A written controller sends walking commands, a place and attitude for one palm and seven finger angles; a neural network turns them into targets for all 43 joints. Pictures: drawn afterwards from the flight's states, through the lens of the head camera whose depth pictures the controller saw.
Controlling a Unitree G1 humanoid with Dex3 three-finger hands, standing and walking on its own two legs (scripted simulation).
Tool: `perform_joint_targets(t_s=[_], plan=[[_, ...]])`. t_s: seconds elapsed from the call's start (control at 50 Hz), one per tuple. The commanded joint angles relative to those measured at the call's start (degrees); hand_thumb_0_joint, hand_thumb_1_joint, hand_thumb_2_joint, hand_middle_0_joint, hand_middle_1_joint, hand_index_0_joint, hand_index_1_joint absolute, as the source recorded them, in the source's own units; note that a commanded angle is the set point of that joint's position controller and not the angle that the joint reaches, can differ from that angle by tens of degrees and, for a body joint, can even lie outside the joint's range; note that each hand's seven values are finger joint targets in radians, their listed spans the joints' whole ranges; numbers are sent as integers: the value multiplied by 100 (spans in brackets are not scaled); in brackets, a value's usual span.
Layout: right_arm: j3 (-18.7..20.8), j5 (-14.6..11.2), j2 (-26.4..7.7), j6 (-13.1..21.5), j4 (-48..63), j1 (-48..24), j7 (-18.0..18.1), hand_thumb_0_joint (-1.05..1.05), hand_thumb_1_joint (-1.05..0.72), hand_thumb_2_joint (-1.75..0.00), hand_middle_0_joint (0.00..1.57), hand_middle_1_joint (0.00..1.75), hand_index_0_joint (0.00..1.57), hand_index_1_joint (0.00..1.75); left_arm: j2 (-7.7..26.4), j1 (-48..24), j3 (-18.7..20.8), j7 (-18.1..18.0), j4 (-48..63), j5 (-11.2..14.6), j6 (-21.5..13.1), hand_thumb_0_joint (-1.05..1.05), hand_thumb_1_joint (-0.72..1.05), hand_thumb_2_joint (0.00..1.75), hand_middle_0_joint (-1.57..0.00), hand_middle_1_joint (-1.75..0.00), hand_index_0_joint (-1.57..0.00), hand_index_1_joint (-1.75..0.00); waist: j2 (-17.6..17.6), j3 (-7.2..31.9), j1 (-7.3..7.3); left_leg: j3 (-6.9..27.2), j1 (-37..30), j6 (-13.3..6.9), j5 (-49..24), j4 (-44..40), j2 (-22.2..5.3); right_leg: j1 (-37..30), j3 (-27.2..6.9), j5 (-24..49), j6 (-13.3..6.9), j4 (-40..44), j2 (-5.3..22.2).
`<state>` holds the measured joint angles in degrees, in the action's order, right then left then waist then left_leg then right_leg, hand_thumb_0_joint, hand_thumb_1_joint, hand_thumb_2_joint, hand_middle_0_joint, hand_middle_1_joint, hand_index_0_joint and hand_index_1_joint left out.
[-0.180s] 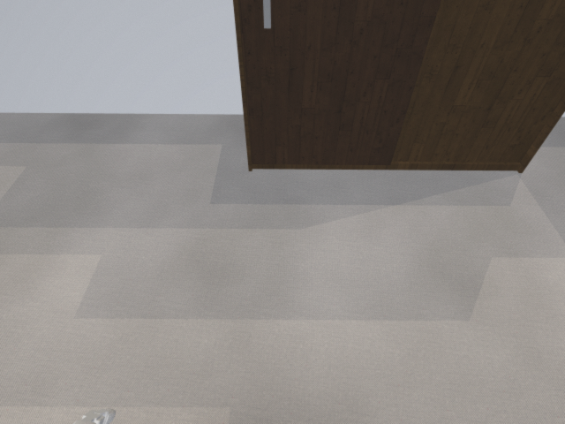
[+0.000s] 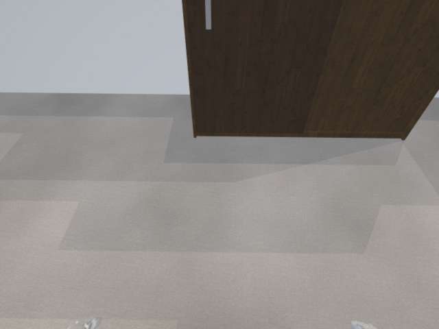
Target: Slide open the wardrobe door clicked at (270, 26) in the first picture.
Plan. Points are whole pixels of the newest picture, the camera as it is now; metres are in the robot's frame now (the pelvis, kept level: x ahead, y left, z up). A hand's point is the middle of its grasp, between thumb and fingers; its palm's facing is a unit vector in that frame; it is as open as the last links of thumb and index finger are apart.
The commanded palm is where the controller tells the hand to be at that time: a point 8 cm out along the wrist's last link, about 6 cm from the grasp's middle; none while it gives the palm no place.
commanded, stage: stand and wait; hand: left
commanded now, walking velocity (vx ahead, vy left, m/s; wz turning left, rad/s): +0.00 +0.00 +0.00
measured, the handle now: out of the picture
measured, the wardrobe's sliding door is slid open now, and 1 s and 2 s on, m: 0.00 0.00 0.00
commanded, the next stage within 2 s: look at it before walking up in 0.66 s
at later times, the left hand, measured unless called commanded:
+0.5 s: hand out of the picture +0.05 +0.24 -0.15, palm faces -0.03 -0.94 -0.34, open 7.4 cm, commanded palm none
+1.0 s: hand out of the picture +0.06 +0.24 -0.15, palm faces -0.05 -0.94 -0.33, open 7.4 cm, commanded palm none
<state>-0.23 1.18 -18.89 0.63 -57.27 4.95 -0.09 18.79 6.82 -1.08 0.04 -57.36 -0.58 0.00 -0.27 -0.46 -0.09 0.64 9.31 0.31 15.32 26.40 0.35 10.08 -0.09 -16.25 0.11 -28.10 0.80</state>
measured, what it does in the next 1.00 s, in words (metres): stands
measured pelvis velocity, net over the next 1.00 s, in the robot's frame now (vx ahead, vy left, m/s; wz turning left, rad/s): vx -0.02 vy -0.01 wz -0.01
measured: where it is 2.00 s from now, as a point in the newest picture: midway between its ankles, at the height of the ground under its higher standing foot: outside the picture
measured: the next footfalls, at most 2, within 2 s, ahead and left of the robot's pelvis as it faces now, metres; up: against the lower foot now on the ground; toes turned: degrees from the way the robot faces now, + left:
none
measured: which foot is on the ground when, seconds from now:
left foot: down 0.00-1.00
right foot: down 0.00-1.00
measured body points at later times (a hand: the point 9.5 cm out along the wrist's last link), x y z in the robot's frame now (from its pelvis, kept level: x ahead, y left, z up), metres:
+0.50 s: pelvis -0.02 -0.01 +0.00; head -0.02 -0.02 +0.45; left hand +0.05 +0.29 -0.12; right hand +0.05 -0.31 -0.13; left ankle -0.01 +0.12 -0.74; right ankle -0.01 -0.12 -0.74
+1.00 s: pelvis -0.02 -0.01 +0.01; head -0.02 -0.01 +0.46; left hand +0.06 +0.28 -0.13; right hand +0.05 -0.30 -0.13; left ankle -0.01 +0.13 -0.74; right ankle -0.01 -0.12 -0.74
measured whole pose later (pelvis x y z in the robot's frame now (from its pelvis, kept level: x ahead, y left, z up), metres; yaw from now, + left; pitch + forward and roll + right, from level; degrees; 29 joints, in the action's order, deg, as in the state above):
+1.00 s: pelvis -0.02 -0.01 +0.01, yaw -1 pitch -2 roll +0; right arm -0.1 0.8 -19.4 0.7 -63.8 7.8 -0.2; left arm 19.0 8.2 -0.7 0.3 -62.1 -0.7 -0.3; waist -0.2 -1.6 0.2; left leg 0.3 8.5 1.2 11.2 21.8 -0.9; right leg 9.4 -0.5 -11.7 -0.6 -23.1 -0.4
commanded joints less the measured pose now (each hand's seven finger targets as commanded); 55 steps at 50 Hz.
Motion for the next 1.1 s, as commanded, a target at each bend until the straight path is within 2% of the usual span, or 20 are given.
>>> perform_joint_targets(t_s=[0.0,0.08,0.24,0.38,0.5,0.54,0.64,0.68,0.74,0.86,0.96,1.08], plan=[[281,-32,-1177,125,318,-259,101,0,-90,-90,20,30,20,30,1258,-227,334,-93,376,-6,-135,0,90,90,-20,-30,-20,-30,105,331,9,409,-79,-241,-1380,-415,-617,-82,-514,1410,-233,507,585],[273,-30,-1162,128,232,-258,101,0,-90,-90,20,30,20,30,1233,-225,335,-86,325,-3,-136,0,90,90,-20,-30,-20,-30,32,270,11,417,-58,-221,-1261,-493,-616,-81,-556,1320,-232,610,593],[251,-41,-1170,121,39,-175,99,0,-90,-90,20,30,20,30,1253,-138,332,-81,154,8,-160,0,90,90,-20,-30,-20,-30,103,311,5,401,-135,-184,-1145,-545,-638,-137,-626,1300,-252,768,634],[222,-53,-1216,124,-142,-82,91,0,-90,-90,20,30,20,30,1278,-126,321,-72,7,15,-150,0,90,90,-20,-30,-20,-30,32,198,-1,441,-59,-172,-904,-696,-659,-121,-674,907,-246,897,610],[213,-59,-1218,105,-222,-4,80,0,-90,-90,20,30,20,30,1297,-133,311,-67,-63,5,-146,0,90,90,-20,-30,-20,-30,152,63,11,465,-19,-162,-691,-758,-656,13,-710,536,-240,1031,600],[216,-52,-1226,113,-254,0,77,0,-90,-90,20,30,20,30,1288,-131,305,-64,-69,7,-141,0,90,90,-20,-30,-20,-30,54,53,4,473,-6,-164,-630,-789,-659,30,-720,429,-234,1052,597],[219,-51,-1219,109,-275,39,71,0,-90,-90,20,30,20,30,1276,-112,306,-61,-80,-3,-146,0,90,90,-20,-30,-20,-30,163,15,14,458,-2,-160,-559,-787,-651,128,-766,292,-233,1105,594],[217,-49,-1228,121,-289,49,70,0,-90,-90,20,30,20,30,1267,-109,304,-61,-84,-1,-141,0,90,90,-20,-30,-20,-30,46,64,11,471,-23,-164,-591,-821,-672,90,-745,368,-226,1075,581],[213,-57,-1222,128,-286,58,73,0,-90,-90,20,30,20,30,1266,-114,306,-63,-73,-3,-148,0,90,90,-20,-30,-20,-30,112,74,14,471,-11,-165,-691,-805,-685,53,-738,509,-228,1052,584],[220,-60,-1217,138,-295,15,76,0,-90,-90,20,30,20,30,1244,-94,303,-66,-88,-6,-153,0,90,90,-20,-30,-20,-30,33,105,-2,477,-59,-168,-783,-829,-701,12,-706,709,-216,1013,578],[225,-62,-1217,128,-292,4,72,0,-90,-90,20,30,20,30,1248,-91,302,-63,-91,-11,-149,0,90,90,-20,-30,-20,-30,68,75,10,472,-75,-167,-685,-842,-693,68,-723,585,-209,1054,577],[218,-73,-1220,140,-296,-6,76,0,-90,-90,20,30,20,30,1259,-67,293,-69,-96,-7,-167,0,90,90,-20,-30,-20,-30,60,245,10,450,-186,-170,-989,-810,-723,-101,-698,1053,-214,988,597]])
